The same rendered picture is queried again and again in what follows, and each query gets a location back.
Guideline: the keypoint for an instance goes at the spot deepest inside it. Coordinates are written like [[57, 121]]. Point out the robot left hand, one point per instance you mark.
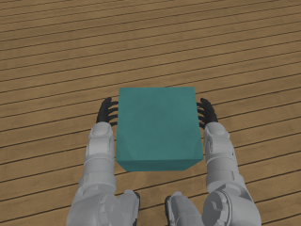
[[104, 112]]

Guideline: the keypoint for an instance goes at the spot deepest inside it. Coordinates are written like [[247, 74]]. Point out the robot left thigh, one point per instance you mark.
[[129, 204]]

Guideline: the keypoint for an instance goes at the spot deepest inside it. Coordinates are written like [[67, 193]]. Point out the robot right shin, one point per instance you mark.
[[177, 193]]

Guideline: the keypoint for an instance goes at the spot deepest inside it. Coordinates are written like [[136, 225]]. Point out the right robot upper arm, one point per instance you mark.
[[222, 208]]

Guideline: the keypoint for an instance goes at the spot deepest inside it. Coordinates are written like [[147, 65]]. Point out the left robot upper arm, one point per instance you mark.
[[102, 209]]

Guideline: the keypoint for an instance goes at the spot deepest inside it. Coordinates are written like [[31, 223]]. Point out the robot right hand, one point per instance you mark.
[[208, 113]]

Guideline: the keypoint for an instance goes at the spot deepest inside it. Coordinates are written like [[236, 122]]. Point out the left robot forearm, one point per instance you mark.
[[99, 162]]

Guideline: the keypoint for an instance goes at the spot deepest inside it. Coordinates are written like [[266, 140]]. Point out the carton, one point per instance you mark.
[[158, 129]]

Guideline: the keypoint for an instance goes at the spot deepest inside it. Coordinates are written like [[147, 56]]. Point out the right robot forearm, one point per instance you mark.
[[221, 162]]

